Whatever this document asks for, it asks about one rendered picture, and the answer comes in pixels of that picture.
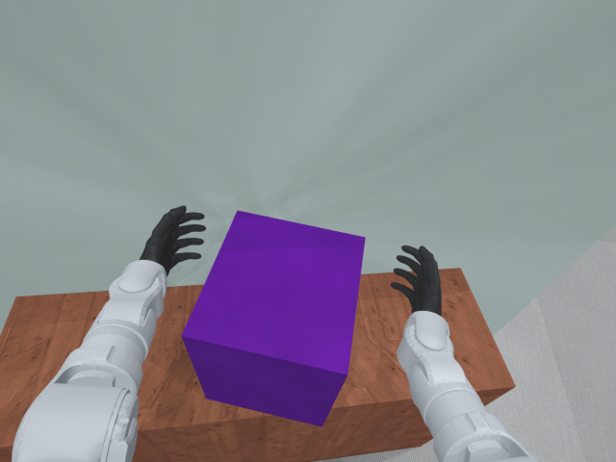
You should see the right robot hand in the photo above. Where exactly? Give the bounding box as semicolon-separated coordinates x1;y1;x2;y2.
391;245;442;317

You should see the robot right forearm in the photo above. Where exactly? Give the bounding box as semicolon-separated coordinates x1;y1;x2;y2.
397;311;538;462

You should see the carton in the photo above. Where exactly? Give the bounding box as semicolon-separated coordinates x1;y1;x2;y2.
182;211;366;427

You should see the pedestal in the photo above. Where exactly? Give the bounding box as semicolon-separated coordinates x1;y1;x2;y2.
0;268;516;462

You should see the left robot upper arm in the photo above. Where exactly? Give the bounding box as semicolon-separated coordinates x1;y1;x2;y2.
16;383;139;462

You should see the robot left forearm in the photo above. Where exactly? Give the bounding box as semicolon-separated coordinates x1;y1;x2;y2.
12;260;167;462

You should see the left robot hand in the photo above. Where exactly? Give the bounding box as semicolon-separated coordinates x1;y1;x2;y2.
140;206;206;276

